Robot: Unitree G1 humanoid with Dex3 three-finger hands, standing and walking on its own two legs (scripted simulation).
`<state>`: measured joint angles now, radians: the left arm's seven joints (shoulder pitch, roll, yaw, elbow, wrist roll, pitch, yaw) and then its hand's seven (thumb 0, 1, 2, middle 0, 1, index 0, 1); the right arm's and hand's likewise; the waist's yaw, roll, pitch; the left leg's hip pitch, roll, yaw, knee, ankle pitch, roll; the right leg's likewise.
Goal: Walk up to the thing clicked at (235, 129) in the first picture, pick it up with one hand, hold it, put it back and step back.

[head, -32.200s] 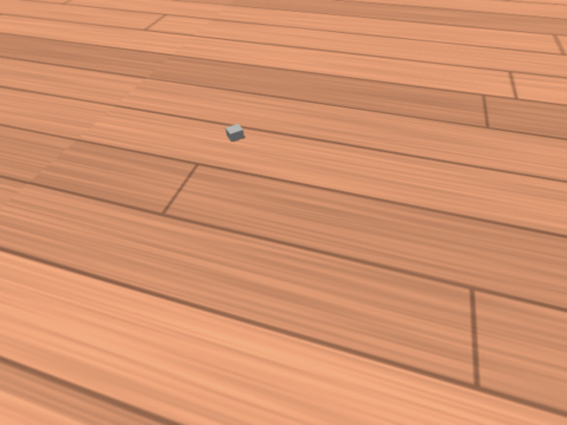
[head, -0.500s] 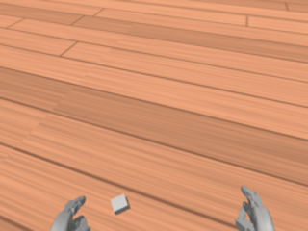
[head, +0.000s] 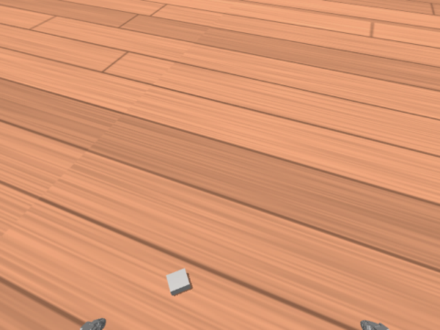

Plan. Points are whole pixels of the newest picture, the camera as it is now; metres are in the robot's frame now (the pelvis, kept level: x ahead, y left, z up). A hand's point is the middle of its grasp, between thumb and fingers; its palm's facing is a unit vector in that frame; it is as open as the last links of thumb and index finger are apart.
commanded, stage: stand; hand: left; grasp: from above
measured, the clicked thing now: (178, 281) +0.42 +0.21 -0.72
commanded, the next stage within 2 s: none
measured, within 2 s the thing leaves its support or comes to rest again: neither
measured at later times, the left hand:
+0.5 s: hand out of the picture +0.03 +0.24 -0.13, palm faces +0.04 -0.94 -0.34, open 7.4 cm
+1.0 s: hand out of the picture +0.04 +0.23 -0.13, palm faces +0.02 -0.94 -0.33, open 7.3 cm
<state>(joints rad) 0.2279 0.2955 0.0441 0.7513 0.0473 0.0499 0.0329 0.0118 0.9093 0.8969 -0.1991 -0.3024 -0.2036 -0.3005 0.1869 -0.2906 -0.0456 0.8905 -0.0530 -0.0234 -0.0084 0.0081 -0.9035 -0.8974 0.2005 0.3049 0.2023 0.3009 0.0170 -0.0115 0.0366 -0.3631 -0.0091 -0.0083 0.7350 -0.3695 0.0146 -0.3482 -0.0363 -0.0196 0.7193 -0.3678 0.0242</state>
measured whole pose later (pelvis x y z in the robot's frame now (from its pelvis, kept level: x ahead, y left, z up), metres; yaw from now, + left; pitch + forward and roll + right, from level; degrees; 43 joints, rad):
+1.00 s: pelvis -0.01 -0.01 +0.03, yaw +1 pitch -4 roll +0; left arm 0.14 0.31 0.03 1.16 0.03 0.00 0.01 0.01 0.91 0.90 -0.20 -0.30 -0.20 -0.30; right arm 0.14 -0.31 -0.02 1.14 -0.02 0.01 -0.01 0.00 -0.91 -0.90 0.20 0.30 0.20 0.30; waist 0.00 0.01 0.07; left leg -0.13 0.00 -0.03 0.36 -0.17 -0.01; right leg -0.11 -0.02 -0.04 0.35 -0.17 0.01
